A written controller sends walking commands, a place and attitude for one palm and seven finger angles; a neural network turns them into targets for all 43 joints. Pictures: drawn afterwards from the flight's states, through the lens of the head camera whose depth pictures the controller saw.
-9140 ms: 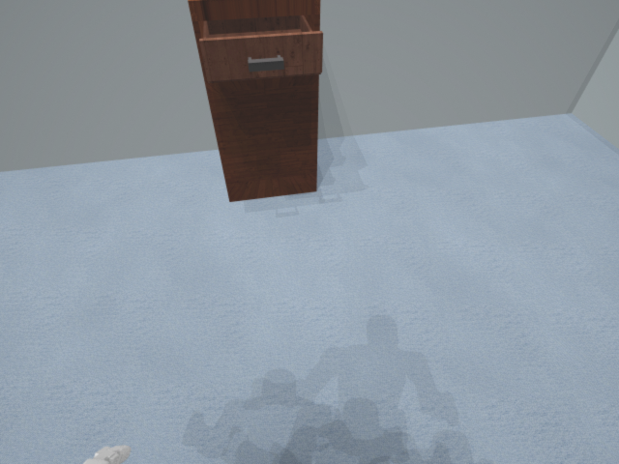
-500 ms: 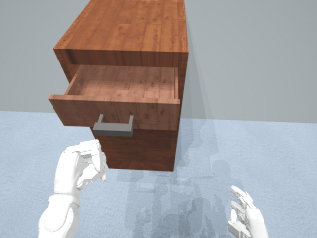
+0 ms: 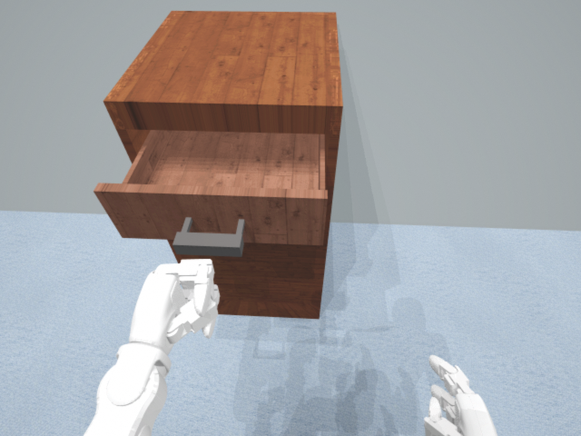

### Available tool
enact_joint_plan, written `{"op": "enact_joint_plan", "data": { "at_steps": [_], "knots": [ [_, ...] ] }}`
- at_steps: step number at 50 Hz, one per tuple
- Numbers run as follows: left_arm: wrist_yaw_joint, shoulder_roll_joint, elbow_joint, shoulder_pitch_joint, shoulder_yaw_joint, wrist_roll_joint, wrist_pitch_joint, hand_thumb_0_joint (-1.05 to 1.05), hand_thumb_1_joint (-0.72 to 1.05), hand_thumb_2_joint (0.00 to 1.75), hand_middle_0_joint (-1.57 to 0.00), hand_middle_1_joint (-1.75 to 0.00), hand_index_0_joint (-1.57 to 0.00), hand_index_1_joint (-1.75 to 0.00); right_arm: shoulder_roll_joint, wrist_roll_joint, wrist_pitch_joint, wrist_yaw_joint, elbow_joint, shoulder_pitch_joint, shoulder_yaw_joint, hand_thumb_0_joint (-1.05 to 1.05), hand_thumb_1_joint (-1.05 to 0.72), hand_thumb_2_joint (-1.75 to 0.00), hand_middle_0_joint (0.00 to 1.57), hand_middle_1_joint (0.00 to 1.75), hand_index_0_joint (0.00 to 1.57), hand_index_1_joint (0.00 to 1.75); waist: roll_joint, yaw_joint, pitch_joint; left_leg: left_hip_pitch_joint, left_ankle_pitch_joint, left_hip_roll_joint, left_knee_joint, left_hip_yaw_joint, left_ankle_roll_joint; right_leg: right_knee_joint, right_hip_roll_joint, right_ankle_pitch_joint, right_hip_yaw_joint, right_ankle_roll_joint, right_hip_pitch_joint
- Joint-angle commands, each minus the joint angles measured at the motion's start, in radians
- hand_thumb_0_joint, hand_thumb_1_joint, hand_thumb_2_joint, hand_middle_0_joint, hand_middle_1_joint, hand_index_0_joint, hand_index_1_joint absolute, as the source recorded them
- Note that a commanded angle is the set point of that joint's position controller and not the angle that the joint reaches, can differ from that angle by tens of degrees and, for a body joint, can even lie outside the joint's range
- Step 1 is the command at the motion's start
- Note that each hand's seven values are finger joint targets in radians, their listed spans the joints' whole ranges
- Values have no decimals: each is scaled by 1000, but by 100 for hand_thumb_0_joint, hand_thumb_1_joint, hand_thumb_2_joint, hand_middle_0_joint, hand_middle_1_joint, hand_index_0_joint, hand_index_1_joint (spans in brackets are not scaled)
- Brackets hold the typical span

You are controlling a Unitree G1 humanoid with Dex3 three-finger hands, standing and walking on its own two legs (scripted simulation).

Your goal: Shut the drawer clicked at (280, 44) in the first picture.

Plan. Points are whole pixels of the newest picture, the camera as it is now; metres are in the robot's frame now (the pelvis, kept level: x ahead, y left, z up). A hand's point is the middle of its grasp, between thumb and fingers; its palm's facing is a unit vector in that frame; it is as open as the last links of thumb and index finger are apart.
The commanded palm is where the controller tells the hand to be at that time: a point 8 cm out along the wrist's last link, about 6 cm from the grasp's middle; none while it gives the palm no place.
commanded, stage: raise the hand and make a fist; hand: left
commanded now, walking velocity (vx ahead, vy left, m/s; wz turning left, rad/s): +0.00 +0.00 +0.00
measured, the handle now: (211, 233) +0.43 +0.17 +0.00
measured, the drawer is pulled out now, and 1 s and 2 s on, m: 0.17 0.17 0.16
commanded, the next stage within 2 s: bring the fist close to the handle in 0.10 s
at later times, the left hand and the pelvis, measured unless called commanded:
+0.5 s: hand (206, 301) +0.27 +0.13 +0.07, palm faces +0.01 -1.00 -0.04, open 3.3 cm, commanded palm +0.25 +0.18 +0.07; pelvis -0.01 -0.01 +0.00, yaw +0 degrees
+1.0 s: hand (230, 289) +0.32 +0.11 +0.02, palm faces -0.03 -1.00 -0.07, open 3.3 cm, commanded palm +0.29 +0.17 +0.02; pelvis -0.03 -0.02 -0.03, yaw +0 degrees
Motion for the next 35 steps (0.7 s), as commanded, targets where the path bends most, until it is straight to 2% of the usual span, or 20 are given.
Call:
{"op": "enact_joint_plan", "data": {
  "at_steps": [1, 4, 6, 9, 10, 11, 12, 14, 16, 19, 21, 22, 23, 24, 25, 29, 31, 33, 34, 35],
  "knots": [
    [52, 75, -252, -170, 98, -16, -91, 0, 90, 90, -140, -160, -140, -160, -83, -1, -58, -3, -167, -79, -41, 0, -90, -90, 20, 30, 20, 30, -49, 15, -174, -88, 389, -7, -126, -17, -19, -58, 16, 263, 20, -17, 280],
    [71, 97, -254, -180, 128, -23, -132, 0, 90, 90, -140, -160, -140, -160, -79, -6, -64, -2, -151, -76, -40, 0, -90, -90, 20, 30, 20, 30, -37, 18, -200, -85, 398, -7, -125, -12, -18, -60, 16, 286, 30, -17, 307],
    [59, 70, -236, -175, 93, -21, -150, 0, 90, 90, -140, -160, -140, -160, -79, -6, -69, 0, -143, -74, -40, 0, -90, -90, 20, 30, 20, 30, -25, 9, -187, -81, 404, -6, -124, -11, -19, -62, 16, 300, 30, -17, 297],
    [18, 50, -179, -188, 51, -22, -141, 0, 90, 90, -140, -160, -140, -160, -92, 0, -71, -1, -132, -71, -41, 0, -90, -90, 20, 30, 20, 30, -37, -11, -140, -85, 389, -5, -124, -12, -16, -78, 18, 282, 27, -16, 269],
    [4, 58, -159, -169, 59, -26, -131, 0, 90, 90, -140, -160, -140, -160, -96, 1, -71, -3, -132, -68, -42, 0, -90, -90, 20, 30, 20, 30, -62, -8, -138, -93, 373, -5, -124, -13, -14, -82, 19, 271, 27, -14, 272],
    [-10, 56, -102, -169, 57, -29, -117, 0, 90, 90, -140, -160, -140, -160, -100, 3, -68, -8, -126, -69, -41, 0, -90, -90, 20, 30, 20, 30, -76, -16, -102, -116, 338, -9, -123, -8, -12, -93, 18, 241, 29, -12, 257],
    [-20, 60, -86, -213, 58, -32, -110, 0, 90, 90, -140, -160, -140, -160, -105, 5, -66, -10, -122, -72, -40, 0, -90, -90, 20, 30, 20, 30, -81, -25, -90, -126, 308, -13, -123, -11, -12, -101, 17, 206, 31, -11, 240],
    [-30, 80, -22, -244, 91, -38, -97, 0, 90, 90, -140, -160, -140, -160, -111, 6, -60, -15, -120, -77, -41, 0, -90, -90, 20, 30, 20, 30, -131, -23, -68, -158, 267, -17, -125, -12, -8, -111, 18, 147, 37, -9, 233],
    [-23, 91, -21, -265, 122, -40, -110, 0, 90, 90, -140, -160, -140, -160, -105, 4, -56, -17, -126, -83, -45, 0, -90, -90, 20, 30, 20, 30, -110, -7, -126, -152, 278, -22, -121, -8, -10, -97, 15, 152, 42, -10, 252],
    [6, 103, -67, -336, 142, -35, -166, 0, 90, 90, -140, -160, -140, -160, -90, -5, -62, -9, -121, -76, -46, 0, -90, -90, 20, 30, 20, 30, -15, 3, -214, -118, 339, -21, -109, -8, -19, -59, 12, 222, 41, -17, 270],
    [22, 108, -55, -318, 160, -38, -214, 0, 90, 90, -140, -160, -140, -160, -85, -10, -70, -1, -109, -62, -50, 0, -90, -90, 20, 30, 20, 30, -7, 8, -248, -118, 387, -18, -96, -7, -26, -39, 13, 289, 42, -20, 287],
    [22, 95, -35, -322, 146, -37, -234, 0, 90, 90, -140, -160, -140, -160, -86, -12, -70, 2, -106, -61, -49, 0, -90, -90, 20, 30, 20, 30, -17, 4, -241, -132, 382, -17, -91, -6, -27, -34, 13, 288, 42, -19, 278],
    [25, 114, -8, -348, 156, -34, -249, 0, 90, 90, -140, -160, -140, -160, -93, -13, -66, 3, -97, -56, -51, 0, -90, -90, 20, 30, 20, 30, -58, -8, -229, -152, 379, -14, -84, -11, -23, -27, 15, 287, 41, -19, 267],
    [19, 88, 28, -367, 132, -32, -262, 0, 90, 90, -140, -160, -140, -160, -94, -13, -64, 4, -92, -56, -53, 0, -90, -90, 20, 30, 20, 30, -79, -18, -208, -167, 361, -13, -80, -11, -22, -27, 16, 272, 42, -16, 248],
    [13, 76, 65, -378, 117, -28, -272, 0, 90, 90, -140, -160, -140, -160, -97, -11, -64, 5, -85, -53, -55, 0, -90, -90, 20, 30, 20, 30, -73, -24, -182, -179, 340, -13, -81, -13, -25, -24, 17, 247, 38, -17, 221],
    [-21, 52, 156, -411, 73, -17, -273, 0, 90, 90, -140, -160, -140, -160, -110, -7, -54, 8, -82, -38, -64, 0, -90, -90, 20, 30, 20, 30, -37, -35, -174, -194, 318, -14, -65, -15, -27, -12, 16, 205, 34, -21, 163],
    [-28, 55, 180, -419, 79, -16, -269, 0, 90, 90, -140, -160, -140, -160, -113, -7, -51, 10, -85, -30, -67, 0, -90, -90, 20, 30, 20, 30, -20, -26, -198, -200, 327, -16, -58, -16, -33, 1, 15, 209, 32, -24, 161],
    [-19, 101, 201, -424, 132, -24, -274, 0, 90, 90, -140, -160, -140, -160, -120, -12, -41, 9, -88, -25, -69, 0, -90, -90, 20, 30, 20, 30, -90, -19, -224, -233, 323, -17, -51, -18, -28, 10, 15, 218, 37, -22, 187],
    [-15, 107, 204, -427, 152, -26, -284, 0, 90, 90, -140, -160, -140, -160, -118, -12, -34, 10, -91, -27, -73, 0, -90, -90, 20, 30, 20, 30, -95, -15, -253, -241, 321, -19, -43, -10, -25, 15, 14, 222, 45, -20, 199],
    [-7, 96, 212, -463, 145, -27, -295, 0, 90, 90, -140, -160, -140, -160, -114, -11, -30, 10, -90, -31, -69, 0, -90, -90, 20, 30, 20, 30, -101, -19, -241, -255, 303, -20, -43, -13, -27, 20, 13, 204, 43, -19, 184]
  ]
}}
